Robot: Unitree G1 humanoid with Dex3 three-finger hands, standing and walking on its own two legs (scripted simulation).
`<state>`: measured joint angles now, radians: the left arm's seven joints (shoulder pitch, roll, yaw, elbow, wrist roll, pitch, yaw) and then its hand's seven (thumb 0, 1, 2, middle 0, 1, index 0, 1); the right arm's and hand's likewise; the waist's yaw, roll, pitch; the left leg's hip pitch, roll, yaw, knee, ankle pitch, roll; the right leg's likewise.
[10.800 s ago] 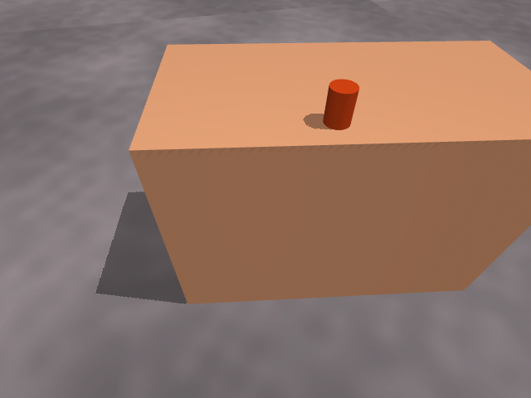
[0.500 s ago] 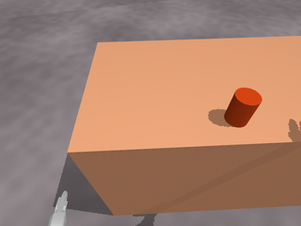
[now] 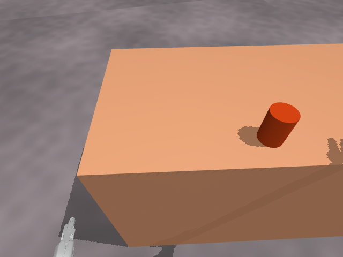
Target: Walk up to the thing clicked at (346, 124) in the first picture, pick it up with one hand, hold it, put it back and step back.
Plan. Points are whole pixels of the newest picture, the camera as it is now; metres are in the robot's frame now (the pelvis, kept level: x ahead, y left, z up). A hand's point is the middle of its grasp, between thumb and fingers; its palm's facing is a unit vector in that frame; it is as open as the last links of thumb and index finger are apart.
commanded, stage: approach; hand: right
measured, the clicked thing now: (276, 125) +0.43 -0.25 +0.08
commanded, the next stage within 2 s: close in in 0.52 s
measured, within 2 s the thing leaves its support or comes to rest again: neither
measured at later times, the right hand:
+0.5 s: hand out of the picture +0.35 -0.38 +0.15, palm faces +0.24 +0.97 +0.01, open 17.8 cm
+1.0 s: hand (295, 125) +0.43 -0.30 +0.08, palm faces +0.25 +0.97 +0.02, open 17.6 cm
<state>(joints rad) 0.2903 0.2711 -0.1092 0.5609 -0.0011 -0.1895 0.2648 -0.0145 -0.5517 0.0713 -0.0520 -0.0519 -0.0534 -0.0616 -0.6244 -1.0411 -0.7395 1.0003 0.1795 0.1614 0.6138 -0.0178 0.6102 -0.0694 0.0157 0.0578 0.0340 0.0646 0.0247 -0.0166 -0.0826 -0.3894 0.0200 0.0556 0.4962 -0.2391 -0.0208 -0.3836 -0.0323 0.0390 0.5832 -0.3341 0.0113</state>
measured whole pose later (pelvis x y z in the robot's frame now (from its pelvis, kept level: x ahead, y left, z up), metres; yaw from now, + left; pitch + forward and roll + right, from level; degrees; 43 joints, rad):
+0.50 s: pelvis -0.01 +0.00 +0.00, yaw +0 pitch +8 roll +1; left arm 0.30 0.26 -0.09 0.54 0.01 -0.22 0.22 -0.01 -0.56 0.06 -0.06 -0.05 -0.06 -0.07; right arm -0.58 -0.84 -0.62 1.00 0.21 0.03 0.55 -0.02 0.61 -0.07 0.01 0.05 0.03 0.06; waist 0.04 0.00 -0.07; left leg -0.44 0.02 0.05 0.55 -0.25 -0.02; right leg -0.42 -0.03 0.03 0.61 -0.34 0.01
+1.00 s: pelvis -0.02 +0.00 -0.03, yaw +2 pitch +13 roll +2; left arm 0.32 0.23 -0.03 0.43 0.01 -0.16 0.11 -0.01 -0.53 0.05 -0.07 -0.07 -0.08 -0.07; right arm -0.66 -0.60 -0.53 1.01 0.16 -0.21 0.25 -0.02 0.57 -0.08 0.01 0.05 0.03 0.06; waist 0.10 0.00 -0.11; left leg -0.64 0.01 0.03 0.72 -0.31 -0.02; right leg -0.62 -0.05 0.02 0.81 -0.42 0.01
